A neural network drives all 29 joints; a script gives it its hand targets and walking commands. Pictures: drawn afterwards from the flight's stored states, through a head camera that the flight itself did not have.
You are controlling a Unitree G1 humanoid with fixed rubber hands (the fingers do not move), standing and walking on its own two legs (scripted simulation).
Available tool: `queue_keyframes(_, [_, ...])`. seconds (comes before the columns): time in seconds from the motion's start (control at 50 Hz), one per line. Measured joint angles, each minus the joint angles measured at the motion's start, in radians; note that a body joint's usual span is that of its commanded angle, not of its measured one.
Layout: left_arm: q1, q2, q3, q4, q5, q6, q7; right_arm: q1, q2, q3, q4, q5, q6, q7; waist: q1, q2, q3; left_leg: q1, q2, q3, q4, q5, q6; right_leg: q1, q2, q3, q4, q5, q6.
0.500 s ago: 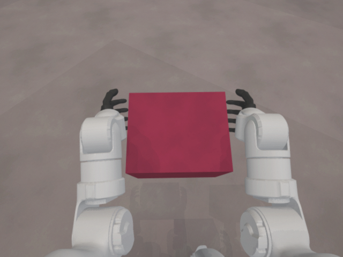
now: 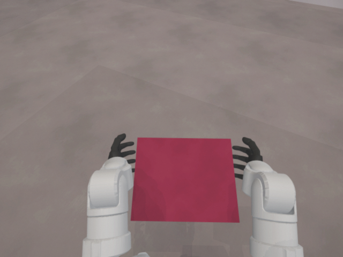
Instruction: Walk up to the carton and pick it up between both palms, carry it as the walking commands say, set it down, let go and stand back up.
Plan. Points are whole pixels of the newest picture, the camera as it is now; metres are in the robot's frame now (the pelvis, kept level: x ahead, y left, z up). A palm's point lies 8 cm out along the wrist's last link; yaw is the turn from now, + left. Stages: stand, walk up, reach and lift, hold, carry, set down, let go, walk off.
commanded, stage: carry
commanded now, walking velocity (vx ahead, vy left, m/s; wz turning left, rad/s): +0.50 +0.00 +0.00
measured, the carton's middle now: (182, 182) +0.30 +0.01 -0.03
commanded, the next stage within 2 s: none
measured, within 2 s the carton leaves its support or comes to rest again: neither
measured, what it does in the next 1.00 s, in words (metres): walks ahead: left foot, then right foot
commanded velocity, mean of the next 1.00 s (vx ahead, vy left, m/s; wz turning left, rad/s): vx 0.50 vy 0.00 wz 0.00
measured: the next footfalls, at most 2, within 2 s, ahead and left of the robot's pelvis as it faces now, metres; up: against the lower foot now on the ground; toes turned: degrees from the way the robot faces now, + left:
left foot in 0.10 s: +0.21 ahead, +0.11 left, +0.00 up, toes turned +12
right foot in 0.56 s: +0.46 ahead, -0.12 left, +0.00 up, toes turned -14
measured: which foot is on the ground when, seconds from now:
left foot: up 0.00-0.08, down 0.10-0.58, up 0.60-0.96, down 0.98-1.00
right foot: down 0.00-0.14, up 0.16-0.54, down 0.56-1.00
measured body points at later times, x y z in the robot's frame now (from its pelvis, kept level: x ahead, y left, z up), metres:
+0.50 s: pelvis +0.28 +0.00 +0.00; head +0.28 +0.01 +0.45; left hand +0.59 +0.14 +0.08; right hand +0.57 -0.15 +0.08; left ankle +0.17 +0.10 -0.74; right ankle +0.39 -0.12 -0.72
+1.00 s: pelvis +0.60 -0.01 -0.02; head +0.61 +0.00 +0.43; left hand +0.92 +0.13 +0.06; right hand +0.91 -0.16 +0.07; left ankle +0.73 +0.07 -0.75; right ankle +0.43 -0.11 -0.74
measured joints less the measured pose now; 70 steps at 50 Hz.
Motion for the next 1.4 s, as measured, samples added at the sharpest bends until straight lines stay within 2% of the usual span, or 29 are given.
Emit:
queue_keyframes(0.06, [0.001, 0.000, -0.001, -0.014, 0.002, 0.001, -0.001, -0.005, 0.002, -0.001, -0.004, -0.009, -0.003, 0.013, 0.002, -0.007, -0.017, 0.021, -0.016, 0.035, -0.151, 0.105, 0.010, 0.064, -0.007, 0.006, 0.000, -0.054, 0.017])
queue_keyframes(0.1, [-0.001, 0.000, 0.005, -0.017, 0.006, 0.005, -0.001, -0.016, 0.005, -0.001, 0.004, -0.018, -0.002, 0.019, 0.003, -0.010, -0.036, 0.074, -0.028, 0.076, -0.244, 0.158, 0.027, 0.087, -0.015, 0.014, 0.062, -0.124, 0.033])
queue_keyframes(0.12, [-0.004, 0.000, 0.015, -0.014, 0.009, 0.003, -0.002, -0.023, 0.007, 0.004, 0.023, -0.025, -0.012, 0.026, 0.003, -0.026, -0.047, 0.084, -0.035, 0.094, -0.232, 0.195, 0.055, 0.069, -0.033, 0.019, 0.142, -0.170, 0.038])
queue_keyframes(0.16, [0.000, 0.002, 0.036, 0.002, 0.011, -0.005, 0.001, -0.034, 0.011, 0.013, 0.075, -0.039, -0.035, 0.036, 0.003, -0.038, -0.062, 0.091, -0.038, 0.120, -0.180, 0.145, 0.091, -0.041, -0.049, 0.041, 0.403, -0.182, 0.029])
queue_keyframes(0.2, [0.005, 0.003, 0.042, 0.026, 0.012, -0.002, 0.002, -0.031, 0.010, 0.019, 0.104, -0.042, -0.037, 0.032, 0.004, -0.025, -0.064, 0.132, -0.033, 0.131, -0.198, 0.102, 0.096, -0.160, -0.042, 0.052, 0.609, -0.179, 0.017])
queue_keyframes(0.24, [0.006, 0.003, 0.038, 0.048, 0.006, 0.003, 0.007, -0.018, 0.006, 0.022, 0.109, -0.041, -0.027, 0.026, 0.001, -0.012, -0.060, 0.185, -0.032, 0.133, -0.251, 0.099, 0.084, -0.254, -0.050, 0.039, 0.676, -0.131, 0.015])
queue_keyframes(0.3, [0.005, 0.003, 0.028, 0.055, -0.001, 0.003, 0.009, -0.004, 0.002, 0.020, 0.087, -0.027, -0.014, 0.011, -0.011, 0.003, -0.047, 0.267, -0.033, 0.128, -0.336, 0.100, 0.077, -0.349, -0.068, 0.020, 0.611, -0.055, 0.023])
queue_keyframes(0.4, [0.001, 0.001, 0.018, 0.025, 0.006, -0.001, -0.002, -0.005, 0.002, 0.011, 0.045, -0.012, -0.013, 0.005, -0.020, 0.009, -0.032, 0.397, -0.031, 0.119, -0.432, 0.074, 0.048, -0.418, -0.086, -0.010, 0.406, 0.058, 0.034])
queue_keyframes(0.52, [0.010, 0.004, 0.013, -0.015, 0.007, 0.006, -0.009, -0.017, 0.006, 0.012, 0.020, -0.018, -0.003, 0.014, -0.013, 0.016, -0.043, 0.526, -0.013, 0.108, -0.403, -0.058, -0.010, -0.357, -0.066, -0.086, 0.185, 0.143, 0.028])
queue_keyframes(0.56, [-0.001, 0.001, 0.012, -0.008, 0.006, 0.008, -0.006, -0.020, 0.006, 0.005, 0.013, -0.025, 0.004, 0.015, -0.010, 0.016, -0.053, 0.525, 0.007, 0.089, -0.278, -0.153, -0.032, -0.292, -0.054, -0.119, 0.117, 0.171, 0.007])
queue_keyframes(0.6, [-0.009, -0.002, 0.002, 0.038, 0.008, -0.016, -0.004, -0.023, 0.002, -0.016, 0.034, -0.033, -0.008, 0.023, 0.010, 0.043, -0.054, 0.421, 0.045, 0.030, -0.001, -0.174, -0.018, -0.295, -0.038, -0.139, 0.192, 0.154, -0.035])
queue_keyframes(0.64, [-0.011, -0.003, -0.003, 0.069, 0.001, -0.013, 0.010, -0.014, 0.005, -0.031, 0.052, -0.036, -0.007, 0.025, 0.013, 0.038, -0.042, 0.281, 0.019, -0.043, 0.257, -0.161, 0.004, -0.261, -0.038, -0.145, 0.194, 0.092, -0.049])
queue_keyframes(0.68, [-0.004, -0.001, -0.003, 0.081, -0.008, -0.001, 0.019, -0.006, 0.002, -0.024, 0.062, -0.032, 0.004, 0.017, 0.015, 0.029, -0.026, 0.168, 0.002, -0.056, 0.356, -0.111, 0.016, -0.205, -0.040, -0.145, 0.142, 0.078, -0.037])
queue_keyframes(0.74, [0.003, 0.001, 0.003, 0.063, -0.023, 0.007, 0.027, -0.005, 0.001, -0.011, 0.054, -0.026, 0.007, 0.010, 0.021, 0.021, -0.001, 0.052, 0.004, -0.042, 0.291, -0.030, 0.017, -0.122, -0.036, -0.136, 0.057, 0.075, -0.031])
queue_keyframes(0.82, [-0.006, -0.001, 0.012, 0.018, -0.020, 0.000, 0.015, -0.019, 0.006, -0.006, 0.014, -0.026, -0.001, 0.009, 0.021, 0.019, 0.019, -0.035, 0.015, -0.020, 0.084, 0.065, 0.020, -0.019, -0.027, -0.126, -0.024, 0.051, -0.018])
queue_keyframes(0.9, [-0.015, -0.005, 0.012, -0.011, -0.006, -0.004, -0.001, -0.026, 0.008, -0.009, -0.017, -0.031, -0.006, 0.018, 0.010, 0.017, 0.014, -0.041, 0.006, 0.018, -0.118, 0.173, 0.031, 0.085, -0.024, -0.121, -0.053, -0.015, 0.011])
queue_keyframes(0.96, [-0.017, -0.005, 0.010, -0.021, 0.002, 0.004, -0.006, -0.028, 0.009, -0.010, -0.021, -0.033, -0.005, 0.025, 0.004, 0.009, -0.007, 0.013, -0.014, 0.067, -0.230, 0.233, 0.044, 0.150, -0.033, -0.110, -0.012, -0.106, 0.042])
queue_keyframes(1.0, [-0.019, -0.003, 0.020, -0.012, 0.009, 0.004, -0.009, -0.034, 0.011, -0.006, 0.004, -0.040, -0.014, 0.033, -0.003, -0.014, -0.026, 0.057, -0.033, 0.106, -0.240, 0.264, 0.083, 0.139, -0.068, -0.092, 0.133, -0.201, 0.058])
queue_keyframes(1.02, [-0.017, -0.002, 0.030, -0.001, 0.011, -0.002, -0.009, -0.038, 0.012, -0.002, 0.031, -0.044, -0.028, 0.036, -0.006, -0.029, -0.031, 0.055, -0.039, 0.119, -0.196, 0.226, 0.099, 0.082, -0.093, -0.066, 0.280, -0.193, 0.052])
queue_keyframes(1.04, [-0.012, -0.002, 0.037, 0.008, 0.014, -0.005, -0.009, -0.042, 0.013, 0.000, 0.055, -0.044, -0.037, 0.034, -0.009, -0.029, -0.030, 0.062, -0.037, 0.126, -0.172, 0.178, 0.107, 0.006, -0.093, -0.023, 0.443, -0.185, 0.046])
queue_keyframes(1.08, [-0.004, 0.000, 0.040, 0.025, 0.015, -0.001, -0.004, -0.041, 0.013, 0.004, 0.086, -0.039, -0.039, 0.025, -0.010, -0.017, -0.018, 0.106, -0.031, 0.132, -0.193, 0.125, 0.106, -0.138, -0.072, 0.035, 0.690, -0.164, 0.033])
queue_keyframes(1.12, [0.001, 0.002, 0.033, 0.035, 0.006, 0.005, 0.007, -0.028, 0.010, 0.008, 0.089, -0.032, -0.032, 0.019, -0.011, -0.006, -0.004, 0.162, -0.029, 0.133, -0.251, 0.123, 0.089, -0.248, -0.070, 0.042, 0.764, -0.112, 0.029])
queue_keyframes(1.26, [0.002, 0.001, 0.005, -0.007, -0.006, 0.002, 0.009, -0.005, 0.002, -0.002, 0.014, -0.008, -0.029, 0.019, -0.012, 0.009, 0.024, 0.353, -0.026, 0.115, -0.420, 0.097, 0.060, -0.430, -0.091, 0.004, 0.496, 0.033, 0.039])
queue_keyframes(1.4, [0.013, 0.004, -0.002, -0.058, -0.002, 0.017, 0.001, -0.011, 0.004, 0.008, -0.018, -0.024, -0.016, 0.040, 0.000, 0.013, -0.008, 0.530, -0.017, 0.103, -0.418, -0.051, -0.007, -0.374, -0.068, -0.079, 0.199, 0.162, 0.031])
